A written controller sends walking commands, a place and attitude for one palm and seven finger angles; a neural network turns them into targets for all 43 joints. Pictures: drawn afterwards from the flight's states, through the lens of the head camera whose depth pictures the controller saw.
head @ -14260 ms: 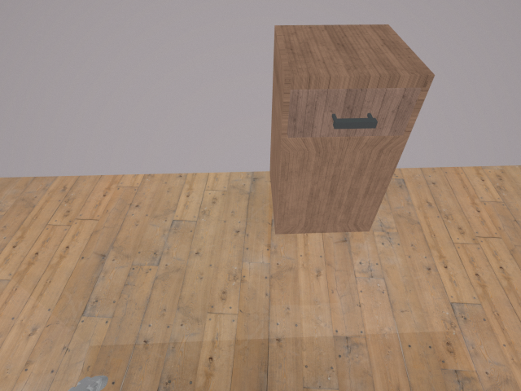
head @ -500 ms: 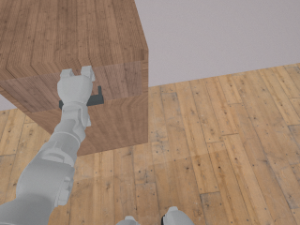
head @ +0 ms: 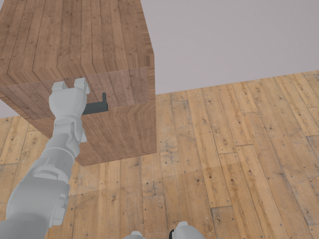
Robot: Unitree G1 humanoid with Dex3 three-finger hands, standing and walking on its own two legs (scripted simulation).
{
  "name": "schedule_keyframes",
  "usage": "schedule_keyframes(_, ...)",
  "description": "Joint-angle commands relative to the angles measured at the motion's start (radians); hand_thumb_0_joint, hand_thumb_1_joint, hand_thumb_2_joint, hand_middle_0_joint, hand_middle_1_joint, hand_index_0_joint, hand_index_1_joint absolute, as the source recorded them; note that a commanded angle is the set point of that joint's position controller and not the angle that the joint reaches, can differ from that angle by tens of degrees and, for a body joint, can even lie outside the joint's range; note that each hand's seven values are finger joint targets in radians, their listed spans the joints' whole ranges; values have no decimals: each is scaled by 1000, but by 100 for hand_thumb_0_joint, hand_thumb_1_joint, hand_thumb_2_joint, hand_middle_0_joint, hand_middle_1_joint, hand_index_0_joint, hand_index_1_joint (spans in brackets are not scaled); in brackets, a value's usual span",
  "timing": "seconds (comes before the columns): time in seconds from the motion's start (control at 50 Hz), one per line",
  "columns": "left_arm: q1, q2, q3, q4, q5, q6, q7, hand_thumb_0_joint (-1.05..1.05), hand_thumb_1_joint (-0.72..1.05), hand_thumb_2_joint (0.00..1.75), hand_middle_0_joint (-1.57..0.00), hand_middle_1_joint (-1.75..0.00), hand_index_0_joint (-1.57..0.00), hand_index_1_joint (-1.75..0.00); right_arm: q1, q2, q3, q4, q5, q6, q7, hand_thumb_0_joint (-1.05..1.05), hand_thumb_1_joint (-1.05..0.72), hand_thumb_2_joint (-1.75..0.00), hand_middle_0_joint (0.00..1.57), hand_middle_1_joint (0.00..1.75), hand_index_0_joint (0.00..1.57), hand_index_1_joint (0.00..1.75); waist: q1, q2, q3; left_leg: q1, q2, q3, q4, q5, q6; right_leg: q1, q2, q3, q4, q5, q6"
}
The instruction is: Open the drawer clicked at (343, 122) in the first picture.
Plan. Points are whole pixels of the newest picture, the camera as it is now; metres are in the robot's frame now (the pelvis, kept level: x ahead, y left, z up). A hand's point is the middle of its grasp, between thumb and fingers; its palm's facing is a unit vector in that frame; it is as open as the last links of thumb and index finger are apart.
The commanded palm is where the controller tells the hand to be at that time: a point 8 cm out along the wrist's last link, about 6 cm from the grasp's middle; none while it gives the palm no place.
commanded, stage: move the hooked fingers above the handle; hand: left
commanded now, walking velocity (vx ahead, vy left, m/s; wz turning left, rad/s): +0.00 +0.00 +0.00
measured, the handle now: (85, 103) +0.52 +0.22 -0.06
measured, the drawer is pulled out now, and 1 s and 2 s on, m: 0.00 0.00 0.00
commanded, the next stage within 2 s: none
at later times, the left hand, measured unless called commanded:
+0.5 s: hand (76, 106) +0.48 +0.22 -0.01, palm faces +0.02 -0.01 -1.00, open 13.8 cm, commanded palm +0.45 +0.22 +0.05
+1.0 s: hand (70, 112) +0.46 +0.24 -0.01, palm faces -0.04 -0.02 -1.00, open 13.8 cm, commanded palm +0.44 +0.22 +0.05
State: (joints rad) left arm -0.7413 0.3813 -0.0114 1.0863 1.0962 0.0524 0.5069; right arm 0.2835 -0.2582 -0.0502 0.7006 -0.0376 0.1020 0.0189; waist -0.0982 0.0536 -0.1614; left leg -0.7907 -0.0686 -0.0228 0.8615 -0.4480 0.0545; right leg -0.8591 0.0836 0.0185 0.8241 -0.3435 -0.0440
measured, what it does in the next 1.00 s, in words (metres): stands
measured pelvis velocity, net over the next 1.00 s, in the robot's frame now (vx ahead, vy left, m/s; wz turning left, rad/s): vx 0.00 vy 0.02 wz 0.00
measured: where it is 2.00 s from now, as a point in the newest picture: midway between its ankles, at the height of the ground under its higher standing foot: outside the picture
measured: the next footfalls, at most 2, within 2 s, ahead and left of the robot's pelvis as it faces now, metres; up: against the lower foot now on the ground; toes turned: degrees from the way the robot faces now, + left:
none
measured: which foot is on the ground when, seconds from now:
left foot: down 0.00-1.00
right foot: down 0.00-1.00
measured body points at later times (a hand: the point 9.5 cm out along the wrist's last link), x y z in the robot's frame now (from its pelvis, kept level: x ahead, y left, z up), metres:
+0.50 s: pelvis +0.00 +0.01 +0.00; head +0.12 +0.00 +0.43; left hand +0.47 +0.22 +0.05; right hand +0.02 -0.26 -0.14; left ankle -0.04 +0.09 -0.69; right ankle +0.01 -0.09 -0.69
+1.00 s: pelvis +0.00 +0.02 +0.00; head +0.11 +0.01 +0.44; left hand +0.46 +0.23 +0.04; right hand +0.04 -0.25 -0.14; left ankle -0.04 +0.09 -0.69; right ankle +0.01 -0.09 -0.69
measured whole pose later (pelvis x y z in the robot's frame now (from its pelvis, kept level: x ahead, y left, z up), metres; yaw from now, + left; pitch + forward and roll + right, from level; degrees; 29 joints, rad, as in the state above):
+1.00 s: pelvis +0.00 +0.02 +0.00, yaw +0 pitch +22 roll -2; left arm -0.75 0.39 -0.04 1.10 1.08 0.05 0.48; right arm 0.30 -0.25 -0.05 0.71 -0.03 0.10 0.02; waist -0.09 0.06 -0.16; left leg -0.79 -0.08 -0.03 0.87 -0.45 0.07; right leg -0.85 0.07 0.01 0.81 -0.34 -0.02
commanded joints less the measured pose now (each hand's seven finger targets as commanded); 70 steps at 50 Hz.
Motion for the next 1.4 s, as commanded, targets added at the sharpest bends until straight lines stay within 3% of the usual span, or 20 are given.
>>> schedule_keyframes(0.0,-435,273,35,-218,-16,27,13,0,-50,30,-30,-120,-30,-120,117,-132,-45,-70,8,-17,-24,0,-90,-90,20,30,20,30,-10,-4,-498,168,21,22,-83,432,-7,466,-47,20,-83,455,11)
schedule_keyframes(0.1,-399,190,-41,-167,-37,-14,-68,0,-50,30,-30,-120,-30,-120,136,-135,-48,-56,23,-30,-41,0,-90,-90,20,30,20,30,-45,-71,-392,166,26,10,-99,374,1,417,-47,16,-122,391,17)
schedule_keyframes(0.16,-426,151,-72,-163,-31,-62,-82,0,-50,30,-30,-120,-30,-120,149,-133,-49,-44,22,-44,-42,0,-90,-90,20,30,20,30,-56,-40,-349,186,29,-5,-91,353,0,325,-44,8,-121,316,9)
schedule_keyframes(0.24,-470,203,-23,-191,-14,-106,-43,0,-50,30,-30,-120,-30,-120,156,-131,-47,-40,7,-51,-35,0,-90,-90,20,30,20,30,-38,45,-394,196,28,-17,-65,377,-10,265,-40,1,-81,288,-2)
schedule_keyframes(0.36,-474,352,106,-173,12,-41,59,0,-50,30,-30,-120,-30,-120,136,-142,-34,-42,-10,-36,-16,0,-90,-90,20,30,20,30,3,42,-482,141,26,-9,-35,445,-24,300,-35,-9,-18,345,-4)
schedule_keyframes(0.44,-406,343,97,-138,-3,34,45,0,-50,30,-30,-120,-30,-120,135,-151,-38,-51,-4,-21,-8,0,-90,-90,20,30,20,30,15,30,-522,177,30,5,-47,500,-26,364,-32,-10,-33,409,3)
schedule_keyframes(0.5,-402,258,23,-125,-33,54,-12,0,-50,30,-30,-120,-30,-120,155,-154,-45,-54,13,-17,-13,0,-90,-90,20,30,20,30,-13,-25,-485,202,38,1,-76,495,-18,380,-32,-12,-74,407,12)
schedule_keyframes(0.54,-425,286,38,-142,-47,38,-38,0,-50,30,-30,-120,-30,-120,156,-161,-42,-51,17,-16,-21,0,-90,-90,20,30,20,30,-20,-47,-473,203,41,-4,-87,471,-11,387,-34,-4,-84,395,14)
schedule_keyframes(0.6,-435,211,-15,-198,-41,-23,-65,0,-50,30,-30,-120,-30,-120,163,-148,-49,-53,16,-26,-30,0,-90,-90,20,30,20,30,-32,-31,-443,242,46,-12,-95,464,-9,354,-35,-5,-102,369,11)
schedule_keyframes(0.62,-437,228,4,-220,-37,-50,-67,0,-50,30,-30,-120,-30,-120,165,-148,-50,-47,12,-29,-32,0,-90,-90,20,30,20,30,-26,-17,-444,264,50,-21,-90,494,-13,333,-35,-8,-95,365,7)
schedule_keyframes(0.68,-397,196,-8,-230,-15,-96,-49,0,-50,30,-30,-120,-30,-120,166,-142,-54,-42,6,-33,-30,0,-90,-90,20,30,20,30,-18,24,-406,288,57,-33,-81,528,-31,260,-30,-19,-86,327,0)
schedule_keyframes(0.76,-372,197,14,-180,1,-77,9,0,-50,30,-30,-120,-30,-120,158,-143,-54,-30,-1,-29,-9,0,-90,-90,20,30,20,30,-3,57,-370,285,63,-48,-70,555,-57,187,-22,-42,-61,273,-11)
schedule_keyframes(0.84,-418,252,40,-157,-1,-13,43,0,-50,30,-30,-120,-30,-120,145,-147,-45,-38,-1,-23,-3,0,-90,-90,20,30,20,30,-3,28,-402,210,44,-23,-75,477,-43,261,-25,-30,-57,300,-9)
schedule_keyframes(0.92,-467,243,27,-220,-7,0,24,0,-50,30,-30,-120,-30,-120,142,-148,-52,-47,1,-19,-8,0,-90,-90,20,30,20,30,-11,57,-504,309,54,-38,-64,572,-53,275,-26,-30,-55,340,-5)
schedule_keyframes(0.96,-488,181,-24,-218,-21,-7,3,0,-50,30,-30,-120,-30,-120,154,-143,-58,-41,5,-23,-12,0,-90,-90,20,30,20,30,-37,41,-478,331,58,-39,-63,574,-48,260,-23,-31,-71,336,2)
schedule_keyframes(1.04,-495,164,-44,-219,-27,-34,-27,0,-50,30,-30,-120,-30,-120,163,-142,-57,-36,7,-27,-24,0,-90,-90,20,30,20,30,-49,23,-454,334,59,-50,-69,557,-45,249,-26,-31,-80,323,4)
schedule_keyframes(1.14,-465,137,-56,-145,-10,-33,-16,0,-50,30,-30,-120,-30,-120,162,-138,-50,-26,6,-29,-18,0,-90,-90,20,30,20,30,-39,33,-369,297,58,-53,-75,524,-54,192,-22,-41,-78,270,-6)
schedule_keyframes(1.22,-410,254,51,-132,-13,-3,10,0,-50,30,-30,-120,-30,-120,145,-144,-38,-35,-4,-18,-13,0,-90,-90,20,30,20,30,9,21,-443,233,43,-25,-68,553,-44,303,-27,-22,-52,369,-9)
schedule_keyframes(1.3,-352,285,69,-154,-6,24,16,0,-50,30,-30,-120,-30,-120,131,-139,-32,-58,-1,-10,-13,0,-90,-90,20,30,20,30,31,-16,-460,166,35,9,-79,517,-22,410,-34,0,-56,444,-2)
schedule_keyframes(1.38,-344,239,34,-206,-13,12,-5,0,-50,30,-30,-120,-30,-120,132,-135,-45,-69,9,-14,-22,0,-90,-90,20,30,20,30,13,-40,-475,188,40,10,-88,515,-14,439,-38,9,-74,471,6)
